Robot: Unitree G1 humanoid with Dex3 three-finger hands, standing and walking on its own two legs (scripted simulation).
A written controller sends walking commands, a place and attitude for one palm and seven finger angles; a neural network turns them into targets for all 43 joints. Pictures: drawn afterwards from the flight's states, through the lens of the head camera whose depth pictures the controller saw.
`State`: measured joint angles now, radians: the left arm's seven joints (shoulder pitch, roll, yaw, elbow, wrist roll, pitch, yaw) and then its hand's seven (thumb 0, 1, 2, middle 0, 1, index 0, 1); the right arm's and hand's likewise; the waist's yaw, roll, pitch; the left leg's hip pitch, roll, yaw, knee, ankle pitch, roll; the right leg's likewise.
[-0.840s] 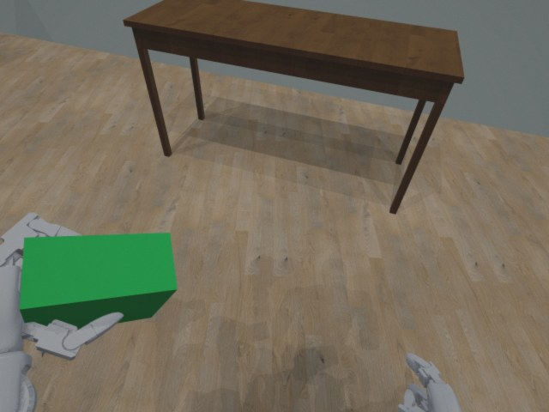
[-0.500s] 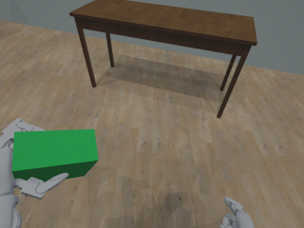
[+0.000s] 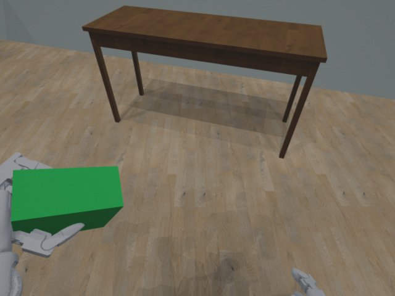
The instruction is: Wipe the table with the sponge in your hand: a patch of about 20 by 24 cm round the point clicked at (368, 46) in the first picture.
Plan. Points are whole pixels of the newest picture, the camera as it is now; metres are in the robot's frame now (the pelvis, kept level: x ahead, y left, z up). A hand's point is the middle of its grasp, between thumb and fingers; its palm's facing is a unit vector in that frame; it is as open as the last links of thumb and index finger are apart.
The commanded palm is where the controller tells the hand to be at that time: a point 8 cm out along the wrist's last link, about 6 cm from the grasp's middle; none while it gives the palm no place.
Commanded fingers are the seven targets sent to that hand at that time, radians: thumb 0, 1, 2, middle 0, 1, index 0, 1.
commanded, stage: walk to a spot facing it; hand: left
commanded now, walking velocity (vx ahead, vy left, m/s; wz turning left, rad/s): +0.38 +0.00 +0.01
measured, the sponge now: (82, 202) +0.23 +0.20 +0.15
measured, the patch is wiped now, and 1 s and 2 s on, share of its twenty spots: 0.00 0.00 0.00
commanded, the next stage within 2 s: none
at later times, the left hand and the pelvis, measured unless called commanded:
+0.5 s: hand (95, 128) +0.37 +0.22 +0.19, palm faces +0.34 -0.84 -0.43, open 10.6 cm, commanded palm +0.31 +0.27 +0.19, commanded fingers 0.00 0.10 1.30 -1.20 -1.60 -1.20 -1.60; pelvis +0.13 +0.00 +0.01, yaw -4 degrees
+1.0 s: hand (146, 84) +0.51 +0.15 +0.20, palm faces +0.40 -0.76 -0.51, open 10.6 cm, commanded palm +0.45 +0.20 +0.19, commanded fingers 0.00 0.10 1.30 -1.20 -1.60 -1.20 -1.60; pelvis +0.30 -0.09 +0.02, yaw +2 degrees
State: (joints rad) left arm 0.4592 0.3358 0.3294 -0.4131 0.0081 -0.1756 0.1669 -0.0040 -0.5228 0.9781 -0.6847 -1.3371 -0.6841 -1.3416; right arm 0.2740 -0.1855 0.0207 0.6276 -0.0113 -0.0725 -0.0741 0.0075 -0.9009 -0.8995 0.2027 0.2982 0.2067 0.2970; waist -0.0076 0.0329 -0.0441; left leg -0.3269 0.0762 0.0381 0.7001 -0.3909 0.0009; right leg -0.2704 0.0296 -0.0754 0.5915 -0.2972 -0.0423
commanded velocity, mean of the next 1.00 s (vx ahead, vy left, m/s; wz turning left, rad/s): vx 0.37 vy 0.00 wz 0.14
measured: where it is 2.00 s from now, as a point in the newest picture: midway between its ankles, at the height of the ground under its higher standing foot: (227, 239)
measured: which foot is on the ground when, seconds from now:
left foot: up 0.00-0.24, down 0.26-0.62, up 0.64-1.00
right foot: down 0.00-0.28, up 0.30-0.60, down 0.62-1.00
